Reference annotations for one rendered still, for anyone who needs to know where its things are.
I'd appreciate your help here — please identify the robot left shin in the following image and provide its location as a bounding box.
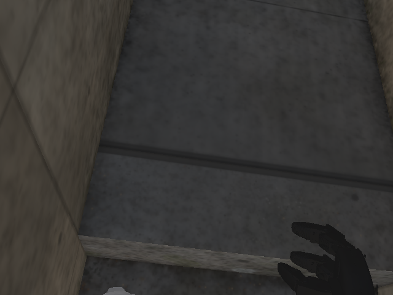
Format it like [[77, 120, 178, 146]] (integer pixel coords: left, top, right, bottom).
[[107, 287, 125, 293]]

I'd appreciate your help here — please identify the right robot hand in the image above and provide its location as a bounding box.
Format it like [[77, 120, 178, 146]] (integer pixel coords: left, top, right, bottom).
[[278, 222, 378, 295]]

